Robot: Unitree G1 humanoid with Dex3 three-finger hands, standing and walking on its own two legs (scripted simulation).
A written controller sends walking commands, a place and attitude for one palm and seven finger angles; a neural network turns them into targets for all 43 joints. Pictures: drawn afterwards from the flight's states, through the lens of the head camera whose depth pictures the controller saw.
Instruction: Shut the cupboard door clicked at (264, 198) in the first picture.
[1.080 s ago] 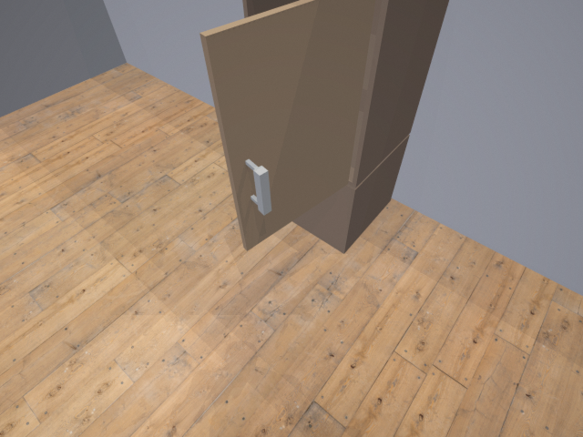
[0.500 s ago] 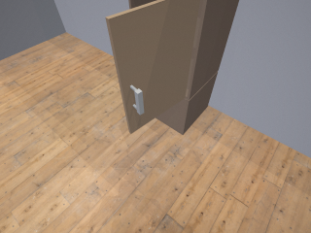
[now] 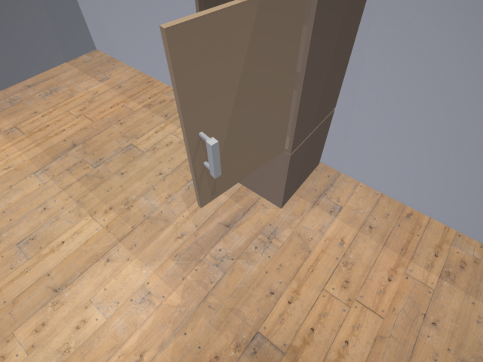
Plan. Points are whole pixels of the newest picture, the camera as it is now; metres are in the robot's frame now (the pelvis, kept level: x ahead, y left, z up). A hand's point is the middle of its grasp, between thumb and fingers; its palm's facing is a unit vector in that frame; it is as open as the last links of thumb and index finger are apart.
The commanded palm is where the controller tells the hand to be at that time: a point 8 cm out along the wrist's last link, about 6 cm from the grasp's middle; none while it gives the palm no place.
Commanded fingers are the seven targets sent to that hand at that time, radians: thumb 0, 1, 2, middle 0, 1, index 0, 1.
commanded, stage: walk around to get in front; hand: left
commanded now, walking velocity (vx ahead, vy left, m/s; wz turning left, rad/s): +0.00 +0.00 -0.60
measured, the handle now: (209, 154) +0.63 +0.14 -0.10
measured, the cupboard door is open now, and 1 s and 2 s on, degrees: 80 80 80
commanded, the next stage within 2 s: none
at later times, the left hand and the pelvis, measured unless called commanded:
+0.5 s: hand out of the picture +0.07 +0.14 -0.18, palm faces -0.17 -0.94 -0.29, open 7.3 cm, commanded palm none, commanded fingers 0.00 0.90 0.90 -0.20 -0.30 -0.20 -0.30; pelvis -0.03 -0.05 -0.02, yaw -13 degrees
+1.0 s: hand (176, 361) +0.15 +0.14 -0.18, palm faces -0.41 -0.88 -0.24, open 7.3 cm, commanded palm none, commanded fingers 0.00 0.90 0.90 -0.20 -0.30 -0.20 -0.30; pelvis -0.02 -0.03 +0.00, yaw -29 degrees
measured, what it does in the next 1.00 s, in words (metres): steps on the spot, turning right: right foot, then left foot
